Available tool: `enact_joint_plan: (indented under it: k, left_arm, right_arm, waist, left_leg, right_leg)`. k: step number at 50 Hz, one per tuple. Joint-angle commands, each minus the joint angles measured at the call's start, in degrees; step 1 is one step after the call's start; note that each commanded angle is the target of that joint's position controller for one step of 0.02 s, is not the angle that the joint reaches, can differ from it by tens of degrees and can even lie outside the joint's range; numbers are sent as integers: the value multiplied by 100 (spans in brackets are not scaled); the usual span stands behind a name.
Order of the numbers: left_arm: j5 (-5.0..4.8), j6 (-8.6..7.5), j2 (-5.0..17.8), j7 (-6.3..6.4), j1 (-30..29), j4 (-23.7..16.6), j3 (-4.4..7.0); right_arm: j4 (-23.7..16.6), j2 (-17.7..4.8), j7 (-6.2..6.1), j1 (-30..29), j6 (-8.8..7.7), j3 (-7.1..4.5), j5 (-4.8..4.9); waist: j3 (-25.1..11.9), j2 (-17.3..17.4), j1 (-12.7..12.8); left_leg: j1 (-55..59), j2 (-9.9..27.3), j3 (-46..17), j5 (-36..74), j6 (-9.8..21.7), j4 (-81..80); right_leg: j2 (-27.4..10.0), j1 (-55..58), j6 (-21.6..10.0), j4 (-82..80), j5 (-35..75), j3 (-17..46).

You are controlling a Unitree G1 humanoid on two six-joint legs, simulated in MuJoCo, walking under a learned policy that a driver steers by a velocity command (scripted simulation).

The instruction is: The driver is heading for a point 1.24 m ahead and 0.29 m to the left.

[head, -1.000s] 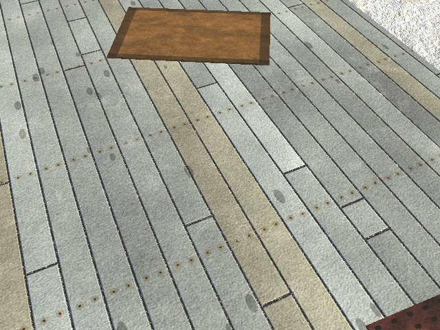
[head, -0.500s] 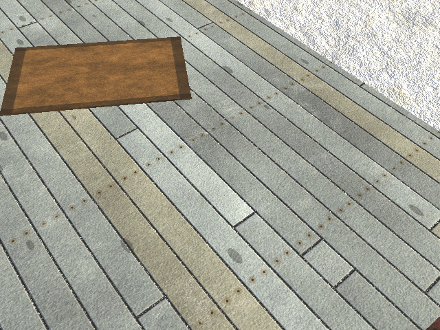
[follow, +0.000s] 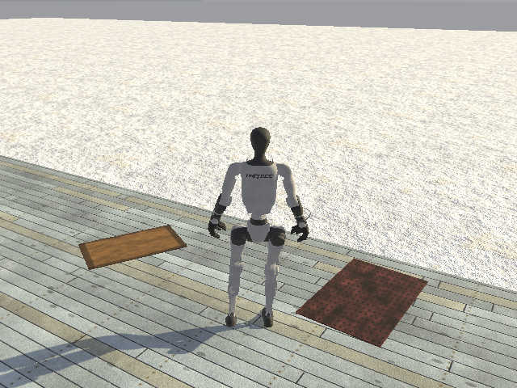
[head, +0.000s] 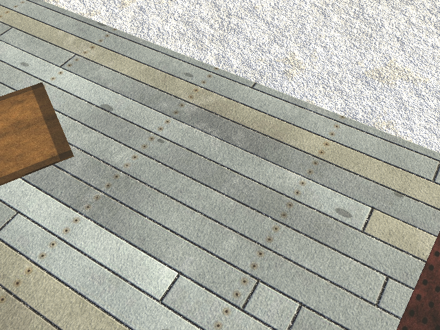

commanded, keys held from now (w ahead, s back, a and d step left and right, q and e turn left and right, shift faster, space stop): w+e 0.06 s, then w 0.42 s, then w+q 0.52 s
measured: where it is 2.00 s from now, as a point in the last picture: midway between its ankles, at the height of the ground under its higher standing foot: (187, 165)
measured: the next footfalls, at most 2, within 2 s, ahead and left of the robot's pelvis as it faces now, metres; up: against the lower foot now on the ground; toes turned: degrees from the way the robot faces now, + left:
left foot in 0.36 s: +0.40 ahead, +0.13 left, +0.00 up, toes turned -7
right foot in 0.86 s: +0.65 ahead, -0.12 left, +0.00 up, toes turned +4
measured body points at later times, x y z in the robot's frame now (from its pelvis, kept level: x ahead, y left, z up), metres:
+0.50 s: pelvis +0.29 +0.05 +0.00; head +0.32 +0.06 +0.45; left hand +0.40 +0.32 -0.12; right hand +0.40 -0.23 -0.10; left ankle +0.36 +0.14 -0.73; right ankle +0.17 -0.06 -0.64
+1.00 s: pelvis +0.56 -0.01 +0.00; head +0.58 -0.02 +0.45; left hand +0.71 +0.26 -0.08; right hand +0.63 -0.30 -0.12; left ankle +0.45 +0.12 -0.64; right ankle +0.61 -0.12 -0.73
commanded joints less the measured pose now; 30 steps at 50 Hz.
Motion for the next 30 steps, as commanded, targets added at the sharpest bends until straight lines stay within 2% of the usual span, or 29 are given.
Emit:
enact_joint_plan:
  k: [1, 4, 8, 11, 13, 16, 17, 18, 19, 20, 21, 22, 23, 24, 25, 26, 27, 28, 30]
  left_arm:
    - [62, -148, 719, 75, -27, -465, 173]
    - [13, -170, 841, 199, 196, -386, 203]
    - [2, -154, 787, 271, 588, -196, 171]
    - [-16, -165, 825, 257, 894, 2, 166]
    - [-22, -138, 819, 266, 1038, 106, 164]
    - [-3, -61, 887, 297, 1032, 190, 190]
    - [-4, -36, 886, 300, 922, 171, 182]
    - [29, -21, 762, 293, 871, 134, 123]
    - [123, -16, 539, 302, 878, -6, 14]
    - [-19, -113, 42, 270, 1800, 4, -115]
    - [-87, -170, 573, 266, 1518, 86, -47]
    - [-141, -198, 845, 248, 817, -55, 33]
    - [-85, -220, 781, 257, 447, -154, 9]
    - [14, -233, 716, 249, 258, -204, 22]
    - [55, -231, 647, 241, 302, -218, 34]
    - [74, -229, 554, 237, 373, -206, 22]
    - [114, -202, 439, 256, 391, -193, 12]
    - [100, -194, 349, 258, 439, -238, -13]
    - [134, -209, 321, 262, -4, -387, -50]
  right_arm:
    - [-447, -721, -14, 98, -31, -192, -95]
    - [-588, -487, -20, -265, 66, -134, -167]
    - [-769, -211, 79, -992, 16, 3, -118]
    - [-919, -315, 155, -1383, -30, 4, -34]
    - [-1012, -426, 204, -1515, -67, -19, -39]
    - [-1007, -564, 234, -1236, -106, -71, -42]
    - [-903, -657, 217, -818, -120, -132, -52]
    - [-717, -855, 189, -100, -132, -231, -88]
    - [-606, -1159, 162, 871, -129, -296, -158]
    - [-363, -1510, 210, 1318, -68, -413, -135]
    - [-366, -910, 239, 1322, -54, -262, 41]
    - [-434, -646, 210, 931, -26, -179, 37]
    - [-512, -598, 192, 557, 17, -138, -43]
    - [-525, -494, 192, 376, 35, -96, -93]
    - [-525, -461, 189, 317, 20, -64, -147]
    - [-513, -450, 200, 337, 13, -57, -125]
    - [-480, -380, 208, 369, 12, -35, -79]
    - [-453, -595, 182, 390, 6, -84, -50]
    - [-409, -680, 116, 507, 30, -128, 6]
  waist:
    - [-722, -323, -102]
    - [-518, -255, -47]
    - [-400, -463, 330]
    - [-215, -530, 513]
    - [-140, -536, 532]
    - [-172, -706, 335]
    - [-385, -716, 84]
    - [-944, -596, -255]
    - [-1836, -44, -617]
    - [-2457, 1795, -241]
    - [-2119, 1187, -471]
    - [-1249, 671, -523]
    - [-838, 227, -374]
    - [-497, 125, -263]
    - [-460, 307, -105]
    - [-489, 392, -40]
    - [-533, 305, 3]
    - [-535, 534, 94]
    - [-349, 376, -26]
  left_leg:
    - [-1149, 317, -315, 472, -95, -443]
    - [-1204, 176, -133, 1185, -321, -1424]
    - [-731, -79, -7, 2796, -323, -3167]
    - [-695, -161, -48, 3050, -197, -3646]
    - [-904, -185, -98, 2708, -44, -3896]
    - [-660, -280, -6, 1951, 219, -4071]
    - [-72, -432, 164, 1878, 355, -4248]
    - [1048, -360, 140, 2103, 564, -4218]
    - [2662, 573, -940, 2185, 958, -4046]
    - [4546, 1750, -3605, 932, 1912, -4608]
    - [4449, 1715, -4186, -418, 1768, -5127]
    - [3709, 1512, -3284, -439, 1482, -5228]
    - [2952, 1280, -2642, 128, 1339, -5333]
    - [2362, 1088, -2246, 700, 1345, -5491]
    - [1996, 916, -2005, 1224, 1329, -5595]
    - [1864, 782, -1809, 1754, 1359, -5651]
    - [1800, 614, -1615, 1914, 1315, -5751]
    - [1652, 723, -1586, 2109, 1463, -5815]
    - [1580, 659, -1354, 2399, 1504, -5950]
  right_leg:
    - [-1554, 1264, -1204, -1674, 1066, 2248]
    - [-1298, 880, -1115, -1773, 1493, 1643]
    - [-1023, 734, -750, -1769, 1045, 1168]
    - [-1262, 1022, -717, -1703, 659, 1393]
    - [-1485, 1529, -688, -1449, 790, 1603]
    - [-1703, 2044, -551, -1051, 1649, 1793]
    - [-1555, 2075, -454, -608, 2528, 1670]
    - [-1231, 1859, -305, 303, 3063, 1413]
    - [-817, 925, -94, 1937, 1882, 1099]
    - [127, -1315, 357, 3915, -1825, 731]
    - [-121, -2104, 331, 4490, -2271, 1202]
    - [-404, -2402, 292, 4546, -1764, 1072]
    - [-688, -2247, 292, 4307, -1290, 806]
    - [-855, -2140, 322, 3942, -997, 710]
    - [-1006, -1817, 340, 3680, -799, 683]
    - [-1025, -1628, 387, 3456, -765, 612]
    - [-1029, -1558, 403, 3304, -681, 535]
    - [-1046, -1550, 498, 3020, -660, 492]
    - [-1056, -1713, 671, 2255, -264, 440]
